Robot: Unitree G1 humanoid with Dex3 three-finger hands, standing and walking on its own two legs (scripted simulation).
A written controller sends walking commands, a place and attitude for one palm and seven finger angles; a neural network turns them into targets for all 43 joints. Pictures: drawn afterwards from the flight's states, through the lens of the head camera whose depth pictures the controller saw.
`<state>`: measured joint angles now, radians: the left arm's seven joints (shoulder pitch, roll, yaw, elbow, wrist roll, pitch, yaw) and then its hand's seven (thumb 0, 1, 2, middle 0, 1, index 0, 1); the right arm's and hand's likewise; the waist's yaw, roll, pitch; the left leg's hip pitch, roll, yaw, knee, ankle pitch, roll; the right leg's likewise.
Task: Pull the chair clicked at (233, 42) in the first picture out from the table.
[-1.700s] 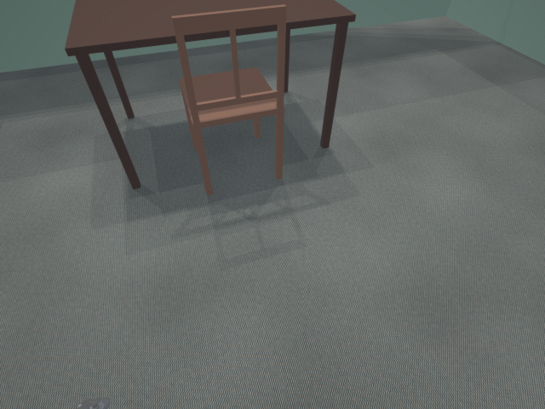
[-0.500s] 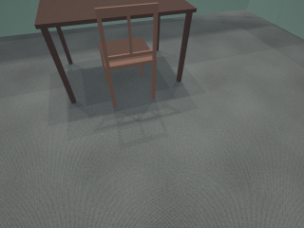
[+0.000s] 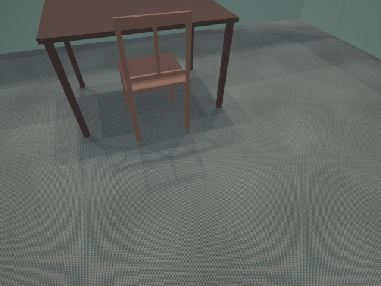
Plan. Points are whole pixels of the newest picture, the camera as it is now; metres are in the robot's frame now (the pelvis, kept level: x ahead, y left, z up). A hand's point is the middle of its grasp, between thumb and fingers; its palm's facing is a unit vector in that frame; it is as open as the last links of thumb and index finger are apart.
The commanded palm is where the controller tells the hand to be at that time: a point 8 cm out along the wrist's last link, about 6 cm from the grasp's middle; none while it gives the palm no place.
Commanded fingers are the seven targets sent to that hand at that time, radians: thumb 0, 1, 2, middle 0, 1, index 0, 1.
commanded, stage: walk to a spot facing it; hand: left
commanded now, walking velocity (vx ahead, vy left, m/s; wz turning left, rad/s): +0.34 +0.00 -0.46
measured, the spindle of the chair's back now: (156, 51) +1.31 +0.28 -0.11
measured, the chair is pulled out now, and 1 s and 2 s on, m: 0.00 0.00 0.00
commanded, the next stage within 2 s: turn to face it in 1.62 s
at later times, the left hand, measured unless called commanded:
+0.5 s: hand out of the picture +0.08 +0.15 -0.17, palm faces -0.09 -0.99 -0.14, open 7.4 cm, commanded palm none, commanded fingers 0.00 0.90 0.90 -0.20 -0.30 -0.20 -0.30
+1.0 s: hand (171, 164) +0.54 +0.11 -0.16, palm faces -0.39 -0.90 -0.19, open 7.4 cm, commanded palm none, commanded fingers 0.00 0.90 0.90 -0.20 -0.30 -0.20 -0.30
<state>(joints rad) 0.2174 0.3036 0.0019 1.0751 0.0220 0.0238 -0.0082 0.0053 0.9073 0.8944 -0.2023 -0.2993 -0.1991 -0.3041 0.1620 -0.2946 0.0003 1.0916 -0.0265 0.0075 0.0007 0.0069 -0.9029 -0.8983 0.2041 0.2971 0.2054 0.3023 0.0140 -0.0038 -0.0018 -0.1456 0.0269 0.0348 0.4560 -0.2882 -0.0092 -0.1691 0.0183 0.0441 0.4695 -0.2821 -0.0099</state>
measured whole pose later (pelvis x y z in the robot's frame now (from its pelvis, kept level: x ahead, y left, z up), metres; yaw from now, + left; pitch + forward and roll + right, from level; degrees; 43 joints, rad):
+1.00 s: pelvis +0.36 -0.02 +0.00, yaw -22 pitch -1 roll +1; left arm 0.13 0.19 0.08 0.96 0.04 0.01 -0.04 0.00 0.91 0.90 -0.20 -0.30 -0.19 -0.30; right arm 0.40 -0.18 -0.05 1.09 -0.04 -0.07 -0.01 0.00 -0.92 -0.90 0.20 0.30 0.20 0.30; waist -0.05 -0.01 0.05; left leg -0.01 0.06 0.30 0.38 -0.34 0.00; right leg -0.52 -0.11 -0.09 0.73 -0.20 -0.01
